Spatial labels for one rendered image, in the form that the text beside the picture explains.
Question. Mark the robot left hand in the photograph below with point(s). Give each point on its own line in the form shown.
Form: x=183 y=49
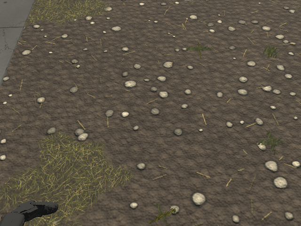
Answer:
x=27 y=211

